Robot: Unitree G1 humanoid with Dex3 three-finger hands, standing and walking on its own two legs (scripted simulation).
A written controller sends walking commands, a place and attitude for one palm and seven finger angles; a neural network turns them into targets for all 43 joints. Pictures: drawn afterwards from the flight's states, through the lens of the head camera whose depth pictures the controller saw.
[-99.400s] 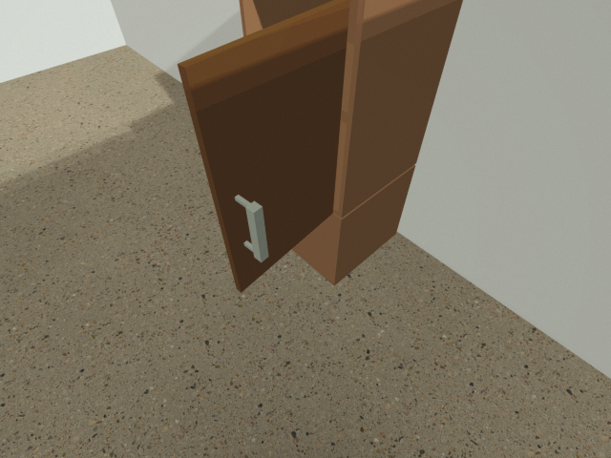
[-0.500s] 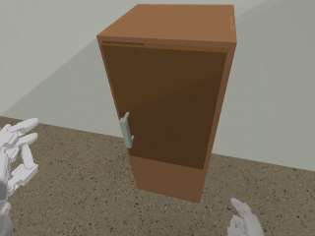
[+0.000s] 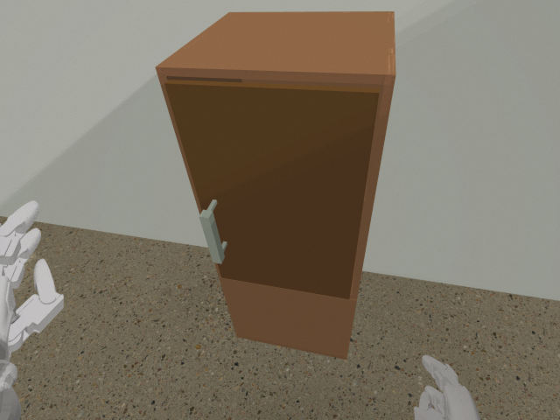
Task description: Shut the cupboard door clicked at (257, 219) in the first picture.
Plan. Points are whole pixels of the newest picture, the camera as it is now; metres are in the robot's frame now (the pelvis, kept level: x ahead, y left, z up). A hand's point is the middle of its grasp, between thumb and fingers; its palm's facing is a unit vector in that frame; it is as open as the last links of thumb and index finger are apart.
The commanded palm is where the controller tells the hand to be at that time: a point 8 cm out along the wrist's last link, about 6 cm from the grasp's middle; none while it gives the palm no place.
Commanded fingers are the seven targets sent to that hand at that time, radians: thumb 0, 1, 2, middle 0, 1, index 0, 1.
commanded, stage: step back with the hand held close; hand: left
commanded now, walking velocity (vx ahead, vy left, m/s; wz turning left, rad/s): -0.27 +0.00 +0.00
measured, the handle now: (216, 232) +0.56 +0.24 -0.11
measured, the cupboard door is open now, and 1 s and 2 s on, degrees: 0 0 0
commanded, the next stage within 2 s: stop stepping back and stand still in 1.18 s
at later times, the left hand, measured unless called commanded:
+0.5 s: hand (9, 321) +0.16 +0.31 +0.17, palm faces +0.39 -0.77 -0.51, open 7.4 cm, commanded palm +0.10 +0.34 +0.18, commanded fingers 0.00 0.90 0.90 -0.20 -0.30 -0.20 -0.30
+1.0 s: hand out of the picture +0.04 +0.32 +0.17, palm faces +0.52 -0.76 -0.39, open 7.4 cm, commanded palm -0.02 +0.35 +0.18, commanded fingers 0.00 0.90 0.90 -0.20 -0.30 -0.20 -0.30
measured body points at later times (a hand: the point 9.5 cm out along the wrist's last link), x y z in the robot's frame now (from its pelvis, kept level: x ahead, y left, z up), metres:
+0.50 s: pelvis -0.04 +0.04 +0.00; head -0.05 +0.03 +0.45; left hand +0.14 +0.34 +0.19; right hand +0.13 -0.21 -0.08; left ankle +0.01 +0.12 -0.74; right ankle -0.05 -0.09 -0.74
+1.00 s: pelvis -0.14 +0.05 -0.02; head -0.15 +0.06 +0.43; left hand +0.00 +0.36 +0.19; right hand +0.04 -0.19 -0.09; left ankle +0.00 +0.13 -0.73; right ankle -0.07 -0.09 -0.74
